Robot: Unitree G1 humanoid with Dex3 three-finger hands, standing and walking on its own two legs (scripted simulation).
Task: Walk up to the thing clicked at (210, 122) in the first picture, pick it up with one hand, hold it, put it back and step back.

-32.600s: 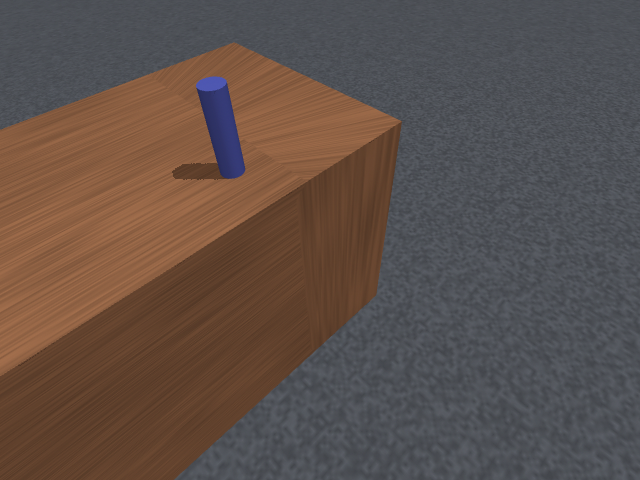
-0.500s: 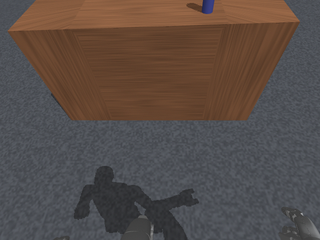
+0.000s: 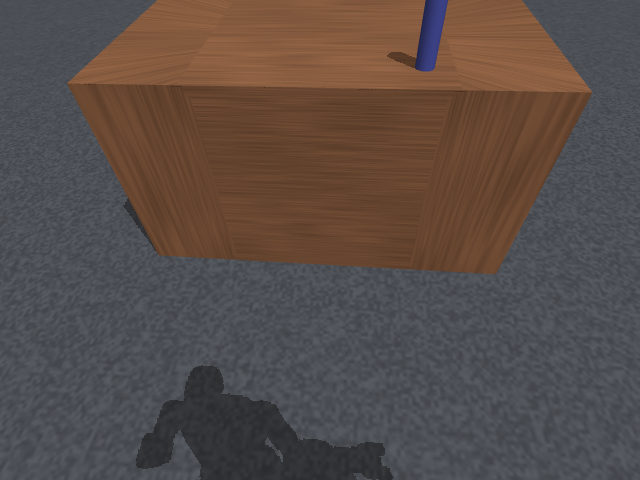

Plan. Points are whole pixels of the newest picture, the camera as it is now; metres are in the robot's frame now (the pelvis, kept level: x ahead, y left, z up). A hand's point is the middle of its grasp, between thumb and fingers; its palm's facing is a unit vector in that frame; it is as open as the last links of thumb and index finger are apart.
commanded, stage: step back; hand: right
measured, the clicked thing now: (431, 30) +1.11 -0.24 +0.08
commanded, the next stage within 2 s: stand in 0.64 s
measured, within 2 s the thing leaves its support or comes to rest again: neither
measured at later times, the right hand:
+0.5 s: hand out of the picture +0.15 -0.21 -0.14, palm faces -0.07 +0.93 -0.36, open 7.4 cm
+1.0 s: hand out of the picture +0.14 -0.23 -0.13, palm faces -0.04 +0.94 -0.33, open 7.4 cm
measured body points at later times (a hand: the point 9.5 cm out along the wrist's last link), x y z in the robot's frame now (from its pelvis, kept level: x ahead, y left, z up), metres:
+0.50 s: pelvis +0.04 +0.03 +0.01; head +0.06 +0.04 +0.46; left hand +0.12 +0.35 -0.12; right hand +0.16 -0.26 -0.12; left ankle +0.04 +0.14 -0.73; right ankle +0.03 -0.11 -0.73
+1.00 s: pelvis +0.03 +0.02 +0.02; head +0.04 +0.02 +0.47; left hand +0.11 +0.32 -0.11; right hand +0.14 -0.28 -0.11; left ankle +0.04 +0.14 -0.73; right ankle +0.03 -0.11 -0.73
